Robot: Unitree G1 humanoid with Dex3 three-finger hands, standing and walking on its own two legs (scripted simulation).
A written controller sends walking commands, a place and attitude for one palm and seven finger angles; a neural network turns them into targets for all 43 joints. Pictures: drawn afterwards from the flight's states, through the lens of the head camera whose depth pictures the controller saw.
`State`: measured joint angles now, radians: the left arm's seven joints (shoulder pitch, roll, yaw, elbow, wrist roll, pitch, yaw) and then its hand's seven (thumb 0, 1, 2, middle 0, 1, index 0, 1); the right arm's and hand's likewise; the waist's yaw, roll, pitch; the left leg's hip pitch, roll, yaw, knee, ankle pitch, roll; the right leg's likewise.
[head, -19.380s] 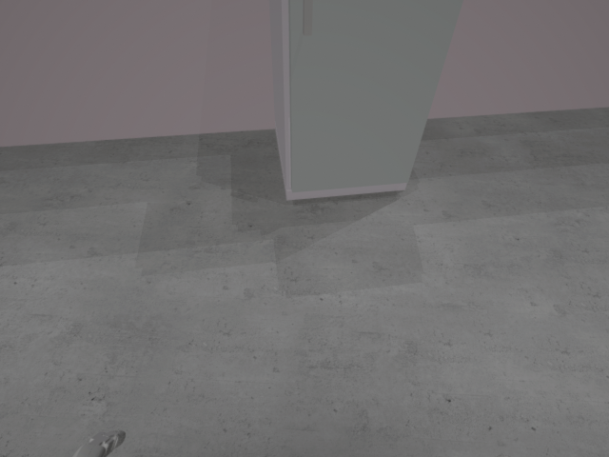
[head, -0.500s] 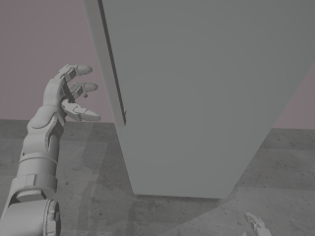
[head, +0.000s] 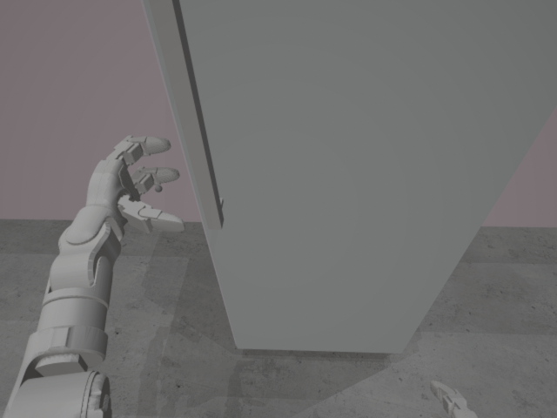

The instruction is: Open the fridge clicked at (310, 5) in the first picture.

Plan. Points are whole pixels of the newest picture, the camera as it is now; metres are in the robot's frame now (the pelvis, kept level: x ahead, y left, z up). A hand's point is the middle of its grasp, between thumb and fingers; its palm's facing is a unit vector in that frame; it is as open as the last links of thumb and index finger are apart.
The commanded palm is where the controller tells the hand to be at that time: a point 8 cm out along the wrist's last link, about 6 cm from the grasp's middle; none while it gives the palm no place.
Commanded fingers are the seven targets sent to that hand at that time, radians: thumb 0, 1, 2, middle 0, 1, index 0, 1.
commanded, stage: move the hooked fingers beside the handle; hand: left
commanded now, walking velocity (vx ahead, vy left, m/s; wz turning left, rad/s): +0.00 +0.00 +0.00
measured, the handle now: (198, 122) +0.45 +0.14 +0.22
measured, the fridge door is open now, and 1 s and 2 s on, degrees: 0 0 0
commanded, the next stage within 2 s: none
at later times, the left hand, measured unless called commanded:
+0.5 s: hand (156, 169) +0.39 +0.19 +0.19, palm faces +0.06 -1.00 -0.01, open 14.0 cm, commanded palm +0.37 +0.24 +0.17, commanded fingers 0.00 -0.50 0.30 -0.30 -1.20 -0.30 -1.20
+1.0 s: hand (156, 182) +0.39 +0.20 +0.16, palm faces +0.00 -1.00 +0.00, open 14.0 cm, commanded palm +0.36 +0.24 +0.17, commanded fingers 0.00 -0.50 0.30 -0.30 -1.20 -0.30 -1.20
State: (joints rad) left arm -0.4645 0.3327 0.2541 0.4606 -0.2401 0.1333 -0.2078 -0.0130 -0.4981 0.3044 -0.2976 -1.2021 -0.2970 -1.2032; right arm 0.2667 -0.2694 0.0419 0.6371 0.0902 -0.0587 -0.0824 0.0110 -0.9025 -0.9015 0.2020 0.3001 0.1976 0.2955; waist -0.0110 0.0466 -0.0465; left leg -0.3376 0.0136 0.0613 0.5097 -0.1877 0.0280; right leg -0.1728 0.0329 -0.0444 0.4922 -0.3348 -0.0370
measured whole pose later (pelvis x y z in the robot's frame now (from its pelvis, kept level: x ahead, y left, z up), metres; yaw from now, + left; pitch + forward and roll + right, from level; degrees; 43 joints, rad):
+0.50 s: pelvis +0.00 -0.01 +0.00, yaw +1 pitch +0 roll -1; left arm -0.53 0.33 0.25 0.45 -0.22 0.04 -0.16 -0.02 -0.50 0.30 -0.30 -1.20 -0.30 -1.20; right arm 0.25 -0.26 0.06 0.66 0.07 -0.07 -0.10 0.01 -0.90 -0.90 0.20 0.30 0.20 0.30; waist -0.01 0.04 -0.01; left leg -0.33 0.02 0.04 0.50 -0.17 0.02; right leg -0.16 0.04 -0.06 0.48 -0.33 -0.05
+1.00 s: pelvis +0.01 -0.01 +0.00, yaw +1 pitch +2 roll +0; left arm -0.51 0.38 0.26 0.52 -0.26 0.16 -0.26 -0.01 -0.50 0.30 -0.30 -1.20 -0.30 -1.20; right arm 0.26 -0.29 0.03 0.63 0.10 -0.04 -0.09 0.01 -0.90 -0.90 0.20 0.30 0.20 0.30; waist -0.01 0.05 -0.06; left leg -0.35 0.02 0.05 0.52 -0.20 0.02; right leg -0.18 0.04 -0.05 0.50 -0.35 -0.05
